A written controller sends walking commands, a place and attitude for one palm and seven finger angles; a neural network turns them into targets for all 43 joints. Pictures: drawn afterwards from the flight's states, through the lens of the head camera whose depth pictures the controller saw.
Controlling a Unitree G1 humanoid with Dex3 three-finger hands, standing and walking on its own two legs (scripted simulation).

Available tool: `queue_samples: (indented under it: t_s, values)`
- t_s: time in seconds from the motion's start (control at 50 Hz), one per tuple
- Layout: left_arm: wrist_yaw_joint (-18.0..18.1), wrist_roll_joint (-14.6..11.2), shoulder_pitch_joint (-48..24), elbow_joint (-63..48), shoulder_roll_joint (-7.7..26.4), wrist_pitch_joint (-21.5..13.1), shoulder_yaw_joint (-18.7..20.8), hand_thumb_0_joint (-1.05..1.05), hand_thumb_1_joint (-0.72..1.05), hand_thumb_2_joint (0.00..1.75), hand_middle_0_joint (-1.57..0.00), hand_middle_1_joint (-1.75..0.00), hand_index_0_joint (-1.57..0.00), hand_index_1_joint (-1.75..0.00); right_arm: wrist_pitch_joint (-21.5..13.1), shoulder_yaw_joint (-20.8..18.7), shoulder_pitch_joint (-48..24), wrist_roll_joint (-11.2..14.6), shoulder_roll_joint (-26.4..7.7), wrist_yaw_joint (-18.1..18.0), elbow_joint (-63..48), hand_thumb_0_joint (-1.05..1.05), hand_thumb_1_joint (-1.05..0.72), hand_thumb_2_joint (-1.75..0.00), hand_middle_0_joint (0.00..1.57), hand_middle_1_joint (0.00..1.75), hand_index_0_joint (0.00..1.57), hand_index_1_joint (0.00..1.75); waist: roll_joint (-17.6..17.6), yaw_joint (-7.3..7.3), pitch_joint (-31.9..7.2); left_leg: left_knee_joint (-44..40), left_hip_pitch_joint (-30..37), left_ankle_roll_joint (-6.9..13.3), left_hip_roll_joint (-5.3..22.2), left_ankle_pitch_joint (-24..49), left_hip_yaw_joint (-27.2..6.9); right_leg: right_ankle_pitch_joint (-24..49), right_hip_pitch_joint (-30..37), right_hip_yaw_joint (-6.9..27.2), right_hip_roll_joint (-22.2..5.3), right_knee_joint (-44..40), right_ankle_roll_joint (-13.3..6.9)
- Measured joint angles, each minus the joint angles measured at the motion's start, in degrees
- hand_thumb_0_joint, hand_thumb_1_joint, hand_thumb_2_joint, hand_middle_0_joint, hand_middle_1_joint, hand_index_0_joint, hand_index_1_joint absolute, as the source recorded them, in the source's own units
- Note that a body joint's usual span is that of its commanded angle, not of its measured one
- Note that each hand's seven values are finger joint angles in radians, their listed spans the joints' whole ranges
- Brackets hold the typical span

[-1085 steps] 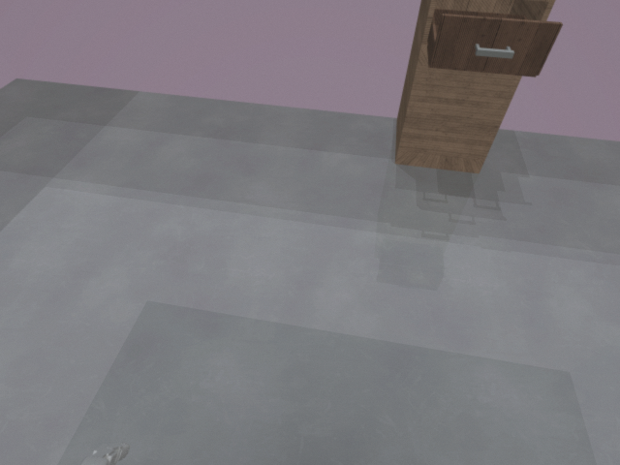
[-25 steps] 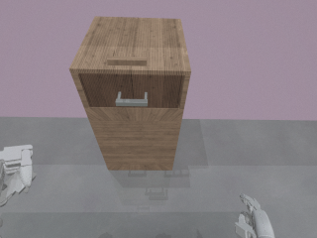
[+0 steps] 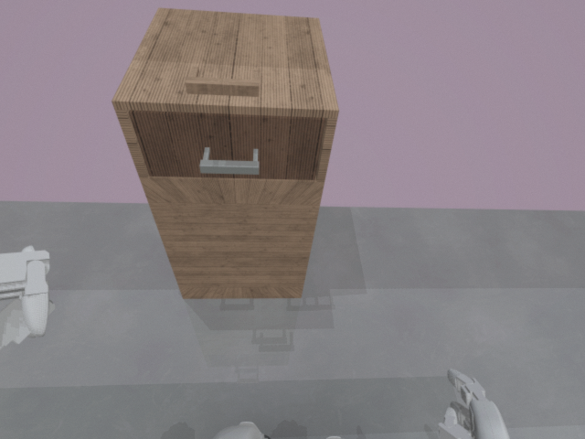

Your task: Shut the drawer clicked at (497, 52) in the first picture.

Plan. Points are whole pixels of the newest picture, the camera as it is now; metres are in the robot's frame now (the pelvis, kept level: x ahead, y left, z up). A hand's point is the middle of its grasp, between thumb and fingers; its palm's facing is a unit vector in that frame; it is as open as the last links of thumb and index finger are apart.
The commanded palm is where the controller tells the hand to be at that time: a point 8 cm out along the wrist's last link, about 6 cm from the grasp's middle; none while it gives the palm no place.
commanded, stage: step back with the hand held close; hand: left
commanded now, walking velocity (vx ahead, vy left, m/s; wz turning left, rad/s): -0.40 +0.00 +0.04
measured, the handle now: (230, 160) +0.64 +0.16 -0.04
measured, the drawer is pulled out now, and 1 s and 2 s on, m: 0.00 0.00 0.00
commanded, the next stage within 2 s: stop stepping back and stand still in 1.02 s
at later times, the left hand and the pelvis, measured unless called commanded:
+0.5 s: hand out of the picture +0.14 +0.25 +0.17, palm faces +0.38 -0.80 -0.47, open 3.3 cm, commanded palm +0.08 +0.27 +0.20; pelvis -0.04 -0.01 +0.01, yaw +1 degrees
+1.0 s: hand out of the picture +0.06 +0.23 +0.17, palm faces +0.25 -0.87 -0.42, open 3.3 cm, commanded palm -0.03 +0.27 +0.20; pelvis -0.16 +0.00 +0.02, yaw -1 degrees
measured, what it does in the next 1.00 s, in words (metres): walks backwards: right foot, then left foot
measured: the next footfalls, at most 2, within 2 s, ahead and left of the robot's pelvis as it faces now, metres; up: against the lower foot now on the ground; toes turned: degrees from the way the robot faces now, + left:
right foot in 0.50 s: -0.14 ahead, -0.14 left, +0.00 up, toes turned +6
left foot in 0.84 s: +0.00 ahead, +0.06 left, +0.00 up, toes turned +1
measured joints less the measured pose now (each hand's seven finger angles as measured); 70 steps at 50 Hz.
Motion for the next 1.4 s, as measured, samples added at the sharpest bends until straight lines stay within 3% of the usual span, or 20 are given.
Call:
queue_samples:
  t_s: [0.18, 0.32, 0.4, 0.52, 0.58, 0.64, 0.68, 0.72, 0.78, 0.82, 0.86, 0.9, 0.98, 1.08, 1.16, 1.22, 1.26, 1.32, 1.36, 1.4]
  values:
    - [0.4, -0.1, 0.1, 0.6, 0.1, -1.1, 0.2, 0.02, 0.89, 0.9, -1.41, -1.6, -1.4, -1.6, -0.4, 0.0, 0.1, -0.2, 0.3, 0.0, 0.5, 0.01, -0.91, -0.9, 0.2, 0.3, 0.2, 0.3, 0.1, -0.51, -0.7, -0.6, -0.6, 0.0, 0.0, -0.3, -0.4, 1.5, 0.2, -0.6, -0.2, -2.0, 0.4]
    - [-0.2, 0.5, -1.2, 1.1, 0.7, -0.2, -0.1, 0.02, 0.89, 0.9, -1.41, -1.6, -1.4, -1.6, -1.0, 0.0, 0.9, -0.6, 0.5, -0.3, 0.7, 0.01, -0.91, -0.9, 0.2, 0.3, 0.2, 0.3, 1.0, -1.59, -1.0, -2.0, -1.5, 0.9, 0.6, 5.1, -0.5, -5.1, 3.2, 3.2, 2.1, 4.5, 1.4]
    - [-0.3, -1.3, 1.4, -0.3, 0.7, -0.7, 1.6, 0.02, 0.89, 0.9, -1.41, -1.6, -1.4, -1.6, -1.7, 0.2, -0.1, -1.0, 1.3, 0.5, 2.0, 0.01, -0.91, -0.9, 0.2, 0.3, 0.2, 0.3, 0.7, 0.44, -3.2, -4.9, -3.3, 0.4, 1.0, 7.2, -0.3, -12.2, 9.6, 4.1, 1.9, 3.3, 0.8]
    - [-0.3, -3.5, 1.3, -0.8, -0.3, -2.4, 0.2, 0.02, 0.89, 0.9, -1.41, -1.6, -1.4, -1.6, -3.5, 0.7, -6.0, -1.5, 3.1, 1.8, 2.9, 0.01, -0.9, -0.9, 0.21, 0.3, 0.2, 0.3, -1.0, 3.91, -2.8, -13.1, -5.6, -1.3, 3.2, 14.2, 2.4, -12.5, 17.8, 3.6, -0.4, -12.8, 0.5]
    - [-0.8, -3.2, -2.0, -0.9, -0.1, -2.5, -2.6, 0.02, 0.89, 0.9, -1.41, -1.6, -1.4, -1.6, -3.2, 0.7, -8.4, -1.1, 3.3, 2.2, 3.0, 0.01, -0.91, -0.9, 0.21, 0.3, 0.2, 0.3, 0.6, 3.0, 0.4, -16.8, -3.8, -1.6, 4.5, 18.1, 1.0, -9.1, 17.7, 2.5, 1.5, -12.9, 0.7]
    - [-1.6, -3.8, -2.0, -2.1, 2.1, -2.7, -2.7, 0.02, 0.89, 0.9, -1.41, -1.6, -1.4, -1.6, -2.5, 1.0, -7.7, -0.4, 3.9, 2.4, 2.0, 0.01, -0.91, -0.9, 0.21, 0.3, 0.2, 0.3, 0.8, 1.24, 0.7, -17.7, -2.7, -1.8, 5.0, 19.7, 0.2, -9.7, 17.3, 1.6, 2.3, -10.2, 0.5]
    - [-2.1, -4.5, 0.3, -2.3, 3.5, -3.0, -1.6, 0.02, 0.89, 0.9, -1.41, -1.6, -1.4, -1.6, -1.6, 1.3, -5.9, -0.1, 3.9, 2.3, 1.1, 0.01, -0.9, -0.9, 0.21, 0.3, 0.2, 0.3, 1.0, -0.25, -0.7, -16.1, -3.0, -2.8, 5.1, 18.2, -0.6, -10.0, 17.7, 0.9, 2.7, -9.4, -0.3]
    - [-2.2, -5.0, 3.4, -2.0, 4.5, -3.1, -0.4, 0.02, 0.89, 0.9, -1.41, -1.6, -1.4, -1.6, -0.8, 1.3, -3.3, 0.2, 3.6, 1.9, 1.2, 0.01, -0.9, -0.9, 0.21, 0.3, 0.2, 0.3, 0.6, -1.03, -3.2, -10.5, -4.5, -5.0, 4.3, 9.6, -1.7, -10.1, 18.1, 0.6, 2.3, -9.2, -0.8]
    - [-1.6, -4.5, 6.8, -0.5, 4.1, -2.5, 0.3, 0.01, 0.88, 0.9, -1.41, -1.6, -1.4, -1.6, 0.0, 0.6, 1.4, 0.0, 2.5, 1.1, 3.2, 0.01, -0.9, -0.9, 0.21, 0.3, 0.2, 0.3, -1.0, 0.14, -8.4, 3.9, -3.6, -7.3, 2.4, -0.6, -3.5, -10.4, 18.8, 2.2, 0.6, -9.2, -0.5]
    - [-1.1, -3.7, 5.7, 1.4, 2.4, -1.6, -0.2, 0.01, 0.88, 0.9, -1.41, -1.6, -1.41, -1.6, 0.5, 0.2, 3.8, 0.0, 1.0, 0.3, 4.1, 0.01, -0.9, -0.9, 0.21, 0.3, 0.2, 0.3, -1.0, 0.75, -10.6, 3.4, 0.7, -7.3, 2.3, -0.2, -4.0, -10.4, 18.6, 2.5, 0.0, -9.3, 0.1]
    - [-0.8, -3.2, 0.6, 4.0, 0.3, -0.7, -1.6, 0.01, 0.88, 0.9, -1.41, -1.6, -1.41, -1.6, 0.3, 0.0, 3.5, 0.4, -0.2, -0.7, 5.3, 0.01, -0.91, -0.9, 0.2, 0.3, 0.2, 0.3, -0.9, 0.58, -9.3, -2.6, 3.5, -4.4, 1.2, 0.3, -4.6, -10.7, 16.7, 1.4, -0.8, -7.2, 1.0]
    - [-0.4, -3.1, -5.2, 6.7, -0.9, 0.0, -2.4, 0.01, 0.89, 0.9, -1.41, -1.6, -1.41, -1.6, -0.2, 0.1, 0.8, 0.8, -0.1, -0.5, 6.0, 0.01, -0.91, -0.9, 0.2, 0.3, 0.2, 0.3, -2.2, 1.61, -4.7, -6.3, 4.4, -2.4, 0.2, 2.9, -3.3, -8.1, 13.1, 3.0, -1.8, -2.4, 2.0]
    - [-1.1, -3.8, -5.8, 4.7, 1.1, 1.9, -2.9, 0.02, 0.89, 0.9, -1.41, -1.6, -1.4, -1.6, -3.0, 1.3, -3.3, 0.1, 1.3, 1.4, 3.0, 0.01, -0.91, -0.9, 0.2, 0.3, 0.2, 0.3, -1.8, 1.09, 1.5, -12.7, 4.6, -2.2, 2.1, 10.0, -1.7, -16.3, 4.3, 4.1, 0.3, 10.4, 2.1]
    - [-1.4, -4.5, 4.1, -5.2, 4.6, 3.0, -2.3, 0.02, 0.89, 0.9, -1.41, -1.6, -1.4, -1.6, -4.7, 2.3, -2.7, -0.1, 3.8, 2.4, 0.0, 0.01, -0.91, -0.9, 0.2, 0.3, 0.2, 0.3, -1.0, 0.2, 0.3, -17.7, 3.5, -2.7, 4.5, 14.9, -1.2, -16.8, 3.2, 1.0, 0.5, 14.8, 1.9]
    - [-0.7, -4.9, 7.0, -6.2, 6.5, 3.0, 0.4, 0.02, 0.89, 0.9, -1.41, -1.6, -1.4, -1.6, -4.5, 2.2, -1.5, -1.0, 4.4, 1.7, 0.6, 0.01, -0.9, -0.9, 0.21, 0.3, 0.2, 0.3, 0.5, 0.06, -3.3, -21.8, 1.6, -3.9, 4.8, 17.3, -2.5, -19.2, 10.0, -2.7, 0.8, 7.5, 0.5]
    - [0.3, -5.2, 7.7, -4.4, 7.4, 3.6, 3.3, 0.02, 0.89, 0.9, -1.41, -1.6, -1.4, -1.6, -4.2, 2.2, -1.5, -0.8, 4.3, 1.5, 0.7, 0.01, -0.9, -0.9, 0.21, 0.3, 0.2, 0.3, -1.6, 0.91, -5.0, -18.1, -3.1, -6.6, 2.2, 9.7, -0.8, -19.3, 17.9, -2.9, -1.6, -9.1, -1.0]
    - [0.4, -5.0, 7.0, -2.6, 4.6, 4.2, 2.0, 0.01, 0.89, 0.9, -1.41, -1.6, -1.4, -1.6, -3.4, 1.7, -2.4, -0.8, 2.6, 1.5, 2.7, 0.01, -0.9, -0.9, 0.21, 0.3, 0.2, 0.3, 0.1, 2.66, -4.2, -4.5, -7.4, -7.9, 2.2, 1.7, -2.3, -9.9, 16.8, -2.7, -1.4, -10.0, -1.7]
    - [0.7, -4.5, 7.0, 0.1, 1.3, 5.3, -0.5, 0.01, 0.89, 0.9, -1.41, -1.6, -1.4, -1.6, -1.9, 1.2, 1.1, 0.2, 2.2, 1.5, 6.3, 0.01, -0.9, -0.9, 0.21, 0.3, 0.2, 0.3, -0.9, 3.61, -6.8, 11.4, -6.7, -8.3, 1.2, -1.1, -2.5, -9.0, 17.6, -2.7, -2.6, -9.7, -1.5]
    - [1.2, -3.7, 5.5, 2.4, -1.2, 5.7, -2.1, 0.01, 0.89, 0.9, -1.41, -1.6, -1.4, -1.6, -2.1, 1.2, 4.1, 1.1, 2.0, 0.7, 7.2, 0.01, -0.91, -0.9, 0.21, 0.3, 0.2, 0.3, -2.4, 4.05, -8.6, 11.0, -1.9, -7.5, 1.9, -2.0, -1.4, -9.3, 18.4, -2.8, -3.7, -10.1, -1.1]
    - [1.9, -2.6, 2.8, 4.9, -3.8, 6.0, -4.1, 0.01, 0.89, 0.9, -1.41, -1.6, -1.41, -1.6, -2.9, 1.1, 6.1, 1.4, 1.1, -0.2, 7.5, 0.01, -0.9, -0.9, 0.21, 0.3, 0.2, 0.3, -2.4, 3.81, -9.1, 4.4, 4.5, -6.2, 3.2, -3.6, -1.1, -9.9, 18.5, -3.6, -4.2, -9.2, -0.8]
